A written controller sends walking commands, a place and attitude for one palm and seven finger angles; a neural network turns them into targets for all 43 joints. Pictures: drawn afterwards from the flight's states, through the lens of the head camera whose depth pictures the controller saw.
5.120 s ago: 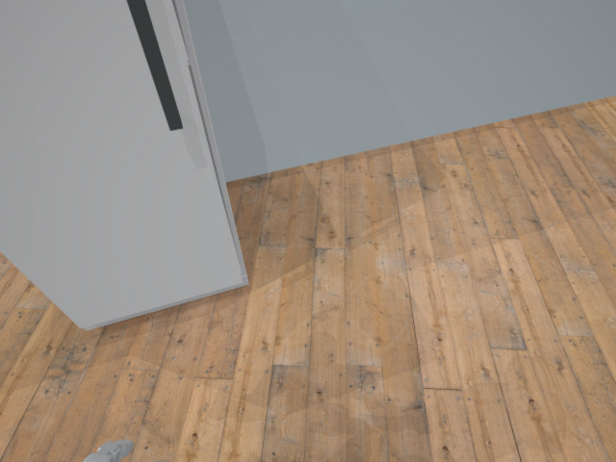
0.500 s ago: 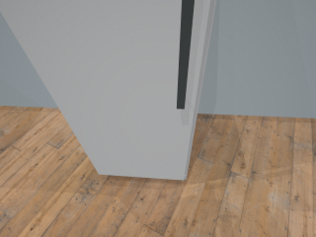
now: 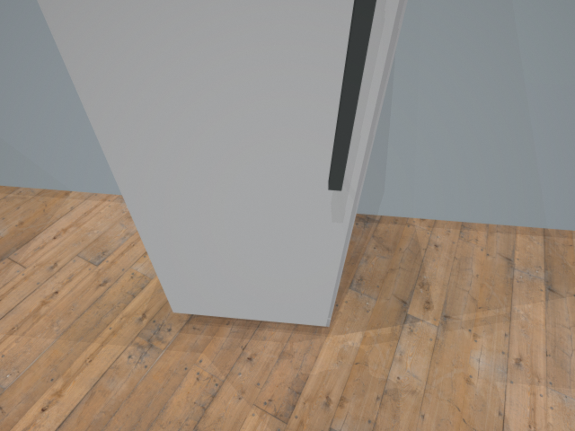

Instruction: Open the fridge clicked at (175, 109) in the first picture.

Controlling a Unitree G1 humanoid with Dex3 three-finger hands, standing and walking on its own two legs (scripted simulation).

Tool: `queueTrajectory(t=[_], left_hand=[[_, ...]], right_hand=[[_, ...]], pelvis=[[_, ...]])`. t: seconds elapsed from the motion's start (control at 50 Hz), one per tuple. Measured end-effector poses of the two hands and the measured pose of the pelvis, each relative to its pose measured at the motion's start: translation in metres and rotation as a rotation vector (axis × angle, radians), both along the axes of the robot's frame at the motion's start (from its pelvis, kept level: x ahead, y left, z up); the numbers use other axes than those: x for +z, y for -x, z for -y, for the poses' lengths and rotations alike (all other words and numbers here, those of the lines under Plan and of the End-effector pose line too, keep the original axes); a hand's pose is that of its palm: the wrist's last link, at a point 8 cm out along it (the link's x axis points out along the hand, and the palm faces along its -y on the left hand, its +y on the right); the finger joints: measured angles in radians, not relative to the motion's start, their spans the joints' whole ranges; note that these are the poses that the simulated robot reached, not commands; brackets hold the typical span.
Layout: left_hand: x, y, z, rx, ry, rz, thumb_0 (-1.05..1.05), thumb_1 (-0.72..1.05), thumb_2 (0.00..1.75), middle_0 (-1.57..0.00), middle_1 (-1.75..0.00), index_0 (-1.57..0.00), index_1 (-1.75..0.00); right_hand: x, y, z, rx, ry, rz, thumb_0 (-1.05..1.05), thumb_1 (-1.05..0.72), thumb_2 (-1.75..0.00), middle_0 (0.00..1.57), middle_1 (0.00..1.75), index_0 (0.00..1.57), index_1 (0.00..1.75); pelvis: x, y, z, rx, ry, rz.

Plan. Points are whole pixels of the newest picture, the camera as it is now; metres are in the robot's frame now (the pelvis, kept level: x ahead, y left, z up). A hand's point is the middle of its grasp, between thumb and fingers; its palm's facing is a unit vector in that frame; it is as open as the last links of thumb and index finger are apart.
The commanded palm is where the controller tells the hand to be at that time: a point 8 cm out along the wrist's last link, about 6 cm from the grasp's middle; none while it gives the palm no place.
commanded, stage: come to a stop and stand still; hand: right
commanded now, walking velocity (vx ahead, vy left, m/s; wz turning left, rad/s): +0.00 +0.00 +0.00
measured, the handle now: (352, 66) +0.58 -0.06 +0.25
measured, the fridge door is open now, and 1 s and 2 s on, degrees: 0 0 0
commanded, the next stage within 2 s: look again from close up in 1.18 s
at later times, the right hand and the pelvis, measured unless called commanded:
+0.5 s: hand out of the picture -0.06 -0.11 -0.18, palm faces +0.07 +0.99 -0.14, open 7.3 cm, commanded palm none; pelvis +0.00 +0.03 +0.00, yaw +0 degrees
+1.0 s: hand out of the picture +0.04 -0.12 -0.18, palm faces +0.03 +0.98 -0.17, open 7.3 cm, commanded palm none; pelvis +0.04 +0.04 +0.00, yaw +0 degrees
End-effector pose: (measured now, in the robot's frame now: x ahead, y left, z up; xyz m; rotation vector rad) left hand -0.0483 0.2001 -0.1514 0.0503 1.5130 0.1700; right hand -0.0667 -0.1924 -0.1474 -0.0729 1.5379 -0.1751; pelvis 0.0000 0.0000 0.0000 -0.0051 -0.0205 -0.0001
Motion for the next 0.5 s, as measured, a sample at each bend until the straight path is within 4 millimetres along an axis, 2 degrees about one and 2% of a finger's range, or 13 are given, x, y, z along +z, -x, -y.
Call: queueTrajectory(t=[0.1, 0.2, 0.32, 0.5], left_hand=[[0.001, -0.006, -0.011, -0.007, -0.016, 0.037, 0.00, 0.91, 0.90, -0.19, -0.30, -0.20, -0.30], [0.001, -0.011, -0.019, -0.017, -0.024, 0.058, 0.00, 0.91, 0.90, -0.19, -0.30, -0.20, -0.30], [0.000, -0.013, -0.022, -0.025, -0.020, 0.060, 0.00, 0.91, 0.90, -0.19, -0.30, -0.20, -0.30], [-0.001, -0.014, -0.023, -0.021, -0.006, 0.042, 0.00, 0.91, 0.90, -0.19, -0.30, -0.20, -0.30]], right_hand=[[-0.001, 0.024, -0.013, -0.013, -0.018, -0.044, 0.00, -0.91, -0.90, 0.20, 0.30, 0.20, 0.30], [-0.002, 0.032, -0.023, -0.019, -0.031, -0.056, 0.00, -0.91, -0.90, 0.20, 0.30, 0.20, 0.30], [-0.004, 0.025, -0.029, -0.018, -0.033, -0.032, 0.00, -0.91, -0.90, 0.20, 0.30, 0.20, 0.30], [-0.004, -0.004, -0.029, 0.000, -0.018, 0.019, 0.00, -0.91, -0.90, 0.20, 0.30, 0.20, 0.30]], pelvis=[[-0.001, 0.005, -0.008, 0.001, -0.005, 0.002], [-0.001, 0.008, -0.014, 0.000, -0.009, 0.001], [-0.002, 0.009, -0.019, -0.002, -0.010, -0.004], [-0.003, 0.001, -0.026, -0.002, -0.012, -0.014]])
